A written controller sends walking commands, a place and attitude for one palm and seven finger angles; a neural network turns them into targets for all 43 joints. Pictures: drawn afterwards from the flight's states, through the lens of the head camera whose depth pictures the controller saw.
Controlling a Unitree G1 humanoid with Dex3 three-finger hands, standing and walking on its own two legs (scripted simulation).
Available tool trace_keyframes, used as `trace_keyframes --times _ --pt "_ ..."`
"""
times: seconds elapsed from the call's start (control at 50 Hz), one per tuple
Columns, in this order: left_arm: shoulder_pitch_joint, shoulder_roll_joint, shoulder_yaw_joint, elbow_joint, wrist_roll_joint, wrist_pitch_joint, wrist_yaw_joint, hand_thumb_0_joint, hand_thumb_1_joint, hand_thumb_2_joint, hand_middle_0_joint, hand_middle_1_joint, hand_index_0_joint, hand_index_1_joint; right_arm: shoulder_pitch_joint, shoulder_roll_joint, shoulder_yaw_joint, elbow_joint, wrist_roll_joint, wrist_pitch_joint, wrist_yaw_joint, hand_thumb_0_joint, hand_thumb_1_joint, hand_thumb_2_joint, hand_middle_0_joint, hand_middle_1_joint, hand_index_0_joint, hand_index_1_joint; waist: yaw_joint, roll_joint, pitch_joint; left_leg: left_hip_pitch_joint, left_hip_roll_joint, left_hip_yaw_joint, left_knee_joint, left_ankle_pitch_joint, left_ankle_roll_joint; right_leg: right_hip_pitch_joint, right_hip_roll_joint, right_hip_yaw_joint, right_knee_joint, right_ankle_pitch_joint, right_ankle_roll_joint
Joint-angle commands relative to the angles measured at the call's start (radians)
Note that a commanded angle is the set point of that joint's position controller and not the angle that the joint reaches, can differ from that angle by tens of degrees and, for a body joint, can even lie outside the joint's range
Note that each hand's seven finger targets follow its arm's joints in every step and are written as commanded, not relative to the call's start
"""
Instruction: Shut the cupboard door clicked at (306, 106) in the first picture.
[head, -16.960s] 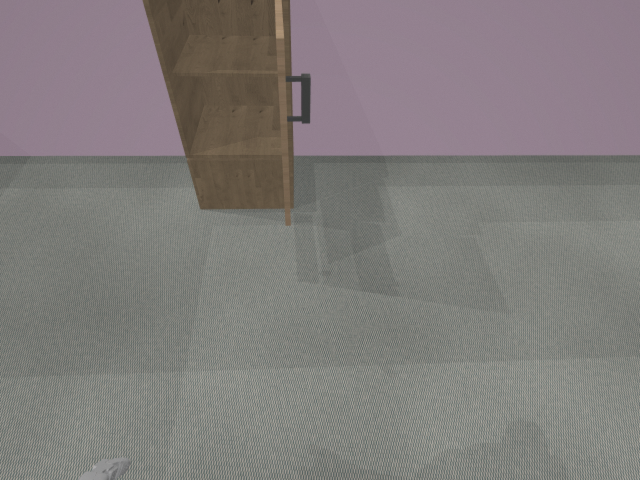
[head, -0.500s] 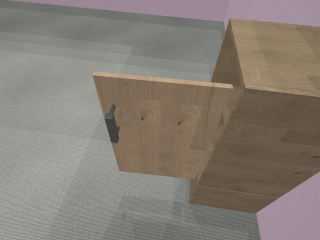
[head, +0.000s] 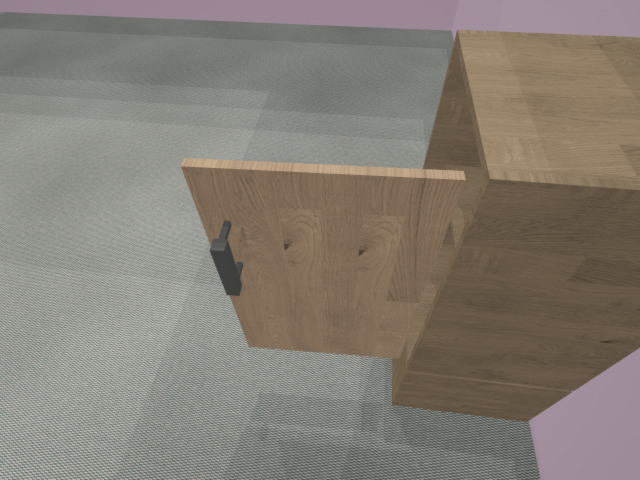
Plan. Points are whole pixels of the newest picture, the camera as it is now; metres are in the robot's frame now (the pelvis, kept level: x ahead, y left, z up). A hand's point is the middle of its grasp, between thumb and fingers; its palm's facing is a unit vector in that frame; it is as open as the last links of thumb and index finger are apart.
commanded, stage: look again from close up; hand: left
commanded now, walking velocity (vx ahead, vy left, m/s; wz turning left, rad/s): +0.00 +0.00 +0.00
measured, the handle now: (230, 258) +0.44 +0.18 -0.04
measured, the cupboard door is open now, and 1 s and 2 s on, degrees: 92 92 92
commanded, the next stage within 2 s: raise the hand and make a fist in 0.48 s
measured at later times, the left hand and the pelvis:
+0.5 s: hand out of the picture +0.03 +0.15 -0.17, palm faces +0.00 -0.98 -0.22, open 7.3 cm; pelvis +0.02 -0.03 +0.00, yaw +1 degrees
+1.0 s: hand out of the picture +0.12 +0.14 -0.08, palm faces -0.03 -1.00 +0.02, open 6.2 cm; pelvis -0.05 -0.05 -0.08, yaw +2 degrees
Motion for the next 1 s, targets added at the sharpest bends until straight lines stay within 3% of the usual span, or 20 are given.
trace_keyframes --times 0.0,0.54,0.56,0.58,0.6,0.62,0.64,0.66,0.68,0.7,0.72,0.74,0.78,0.8,0.82,0.84,0.88,0.92,0.96,0.98 --pt "0.039 0.122 0.022 -0.023 -0.002 -0.028 0.011 0.0 0.9 0.9 -0.2 -0.3 -0.2 -0.3 0.033 -0.102 -0.021 -0.019 0.006 -0.022 -0.009 0.0 -0.9 -0.9 0.2 0.3 0.2 0.3 0.002 -0.029 -0.04 0.043 0.124 -0.122 -0.08 0.232 0.0 0.018 -0.061 0.067 -0.065 0.209 -0.055" --pt "0.042 0.11 0.024 0.028 -0.003 -0.039 0.014 0.0 0.9 0.9 -0.2 -0.3 -0.2 -0.3 0.039 -0.067 -0.016 0.061 0.005 -0.015 -0.019 0.0 -0.9 -0.9 0.2 0.3 0.2 0.3 0.005 -0.035 -0.011 0.063 0.124 -0.103 -0.088 0.246 -0.023 0.07 -0.069 0.063 -0.107 0.335 -0.07" --pt "0.144 0.125 0.035 0.064 0.007 -0.059 0.054 0.0 0.9 0.9 -0.2 -0.3 -0.2 -0.3 -0.053 -0.1 -0.033 -0.008 0.017 -0.02 -0.012 0.0 -0.9 -0.9 0.2 0.3 0.2 0.3 0.038 -0.125 -0.006 -0.041 0.131 -0.061 0.178 0.263 -0.051 0.081 -0.135 0.133 -0.101 0.846 -0.011" --pt "-0.741 0.735 0.448 -1.495 -0.15 -0.376 0.044 0.0 0.9 0.9 -0.2 -0.3 -0.2 -0.3 0.088 -0.293 -0.067 -0.244 0.02 -0.216 -0.142 0.0 -0.9 -0.9 0.2 0.3 0.2 0.3 -0.103 -0.022 -0.375 0.383 0.11 -0.03 0.249 0.42 -0.019 0.04 -0.045 0.065 0.069 0.61 -0.028" --pt "-0.031 0.188 0.046 -1.1 -0.143 -0.267 0.046 0.0 0.9 0.9 -0.218 -0.32 -0.218 -0.32 -0.02 -0.169 0.0 -0.26 0.076 -0.281 -0.147 0.0 -0.9 -0.9 0.2 0.3 0.2 0.3 -0.051 0.353 -0.447 0.281 0.034 -0.1 0.136 0.561 -0.011 0.014 0.038 -0.012 0.249 0.418 -0.041" --pt "-0.049 0.195 0.095 -1.149 -0.183 -0.232 0.088 0.0 0.9 0.9 -0.237 -0.34 -0.237 -0.34 -0.046 -0.179 -0.002 -0.243 0.056 -0.314 -0.126 0.0 -0.9 -0.9 0.2 0.3 0.2 0.3 0.002 0.324 -0.455 0.284 0.069 -0.125 0.083 0.677 -0.029 -0.032 0.043 -0.056 0.133 0.186 -0.047" --pt "0.177 -0.074 -0.016 -0.929 -0.18 -0.115 0.069 0.0 0.9 0.9 -0.255 -0.36 -0.255 -0.36 -0.051 -0.13 -0.028 -0.235 0.061 -0.324 -0.085 0.0 -0.9 -0.9 0.2 0.3 0.2 0.3 -0.025 0.208 -0.287 0.148 0.085 -0.125 0.043 0.657 -0.024 -0.085 0.033 -0.061 0.077 0.165 -0.042" --pt "-0.042 0.03 0.046 -1.086 -0.19 -0.147 0.067 0.0 0.9 0.9 -0.273 -0.38 -0.273 -0.38 -0.027 -0.187 -0.064 -0.284 0.068 -0.333 -0.07 0.0 -0.9 -0.9 0.2 0.3 0.2 0.3 -0.055 0.132 -0.169 0.041 0.069 -0.138 0.09 0.484 -0.033 -0.097 0.028 -0.052 0.057 0.259 -0.039" --pt "0.019 0.083 0.124 -1.04 -0.181 -0.183 0.044 0.0 0.9 0.9 -0.292 -0.4 -0.292 -0.4 -0.029 -0.183 -0.086 -0.319 0.051 -0.34 -0.069 0.0 -0.9 -0.9 0.2 0.3 0.2 0.3 -0.054 0.033 -0.13 -0.045 0.043 -0.127 0.141 0.433 -0.027 -0.136 0.026 -0.06 0.069 0.331 -0.037" --pt "0.062 0.085 0.156 -0.946 -0.175 -0.228 0.013 0.0 0.9 0.9 -0.31 -0.42 -0.31 -0.42 -0.042 -0.185 -0.088 -0.334 0.035 -0.342 -0.061 0.0 -0.9 -0.9 0.2 0.3 0.2 0.3 -0.051 -0.1 -0.057 -0.15 0.019 -0.129 0.185 0.339 -0.027 -0.205 0.023 -0.066 0.093 0.347 -0.025" --pt "0.174 0.074 0.193 -0.825 -0.186 -0.273 -0.028 0.0 0.9 0.9 -0.328 -0.44 -0.328 -0.44 -0.053 -0.179 -0.095 -0.365 0.037 -0.338 -0.049 0.0 -0.9 -0.9 0.2 0.3 0.2 0.3 -0.018 -0.21 -0.02 -0.244 0.008 -0.133 0.205 0.248 -0.036 -0.232 0.02 -0.064 0.114 0.297 -0.021" --pt "0.25 -0.011 0.149 -0.731 -0.202 -0.334 -0.081 0.0 0.9 0.9 -0.347 -0.46 -0.347 -0.46 -0.072 -0.166 -0.091 -0.394 0.032 -0.339 -0.038 0.0 -0.9 -0.9 0.2 0.3 0.2 0.3 -0.003 -0.343 0.014 -0.34 0.002 -0.135 0.24 0.17 -0.042 -0.289 0.021 -0.06 0.159 0.245 -0.011" --pt "0.353 -0.023 0.184 -0.7 -0.251 -0.481 -0.208 0.0 0.9 0.9 -0.383 -0.5 -0.383 -0.5 -0.085 -0.164 -0.109 -0.439 0.021 -0.34 -0.014 0.0 -0.9 -0.9 0.2 0.3 0.2 0.3 0.04 -0.429 -0.066 -0.469 -0.015 -0.123 0.331 0.072 -0.055 -0.307 0.006 -0.003 0.239 0.221 0.001" --pt "0.39 0.003 0.212 -0.71 -0.272 -0.548 -0.279 0.0 0.9 0.9 -0.402 -0.52 -0.402 -0.52 -0.093 -0.167 -0.116 -0.468 0.023 -0.335 -0.003 0.0 -0.9 -0.9 0.2 0.3 0.2 0.3 0.063 -0.407 -0.138 -0.511 -0.025 -0.111 0.372 0.059 -0.061 -0.28 0.0 0.024 0.28 0.242 -0.001" --pt "0.401 0.049 0.253 -0.685 -0.282 -0.598 -0.349 0.0 0.9 0.9 -0.42 -0.54 -0.42 -0.54 -0.098 -0.17 -0.122 -0.494 0.03 -0.332 0.012 0.0 -0.9 -0.9 0.2 0.3 0.2 0.3 0.08 -0.312 -0.197 -0.531 -0.032 -0.103 0.416 0.076 -0.067 -0.259 -0.013 0.055 0.333 0.308 -0.012" --pt "0.359 0.081 0.266 -0.7 -0.291 -0.647 -0.416 0.0 0.9 0.9 -0.438 -0.56 -0.438 -0.56 -0.109 -0.176 -0.121 -0.522 0.034 -0.331 0.021 0.0 -0.9 -0.9 0.2 0.3 0.2 0.3 0.072 -0.224 -0.249 -0.563 -0.04 -0.095 0.462 0.064 -0.069 -0.27 -0.023 0.076 0.368 0.293 -0.021" --pt "0.218 0.17 0.31 -0.787 -0.297 -0.694 -0.491 0.0 0.9 0.9 -0.475 -0.6 -0.475 -0.6 -0.134 -0.183 -0.121 -0.578 0.045 -0.331 0.021 0.0 -0.9 -0.9 0.2 0.3 0.2 0.3 0.068 -0.061 -0.312 -0.634 -0.048 -0.075 0.547 -0.029 -0.054 -0.344 -0.032 0.15 0.383 0.071 -0.032" --pt "0.097 0.25 0.372 -0.931 -0.326 -0.69 -0.482 0.0 0.9 0.9 -0.512 -0.64 -0.512 -0.64 -0.149 -0.178 -0.118 -0.625 0.044 -0.322 0.009 0.0 -0.9 -0.9 0.2 0.3 0.2 0.3 0.073 0.052 -0.353 -0.681 -0.04 -0.075 0.599 -0.088 -0.042 -0.402 -0.022 0.177 0.387 -0.145 -0.045" --pt "-0.034 0.215 0.332 -1.104 -0.352 -0.714 -0.437 0.0 0.9 0.9 -0.548 -0.68 -0.548 -0.68 -0.158 -0.165 -0.107 -0.669 0.045 -0.331 0.0 0.0 -0.9 -0.9 0.2 0.3 0.2 0.3 0.037 0.083 -0.372 -0.689 -0.021 -0.085 0.634 -0.173 -0.026 -0.504 -0.003 0.18 0.378 -0.394 -0.048" --pt "-0.106 0.211 0.322 -1.203 -0.362 -0.74 -0.411 0.0 0.9 0.9 -0.567 -0.7 -0.567 -0.7 -0.154 -0.163 -0.103 -0.67 0.042 -0.339 -0.009 0.0 -0.9 -0.9 0.2 0.3 0.2 0.3 0.016 0.09 -0.393 -0.679 -0.014 -0.095 0.649 -0.194 -0.019 -0.535 0.009 0.172 0.386 -0.433 -0.049"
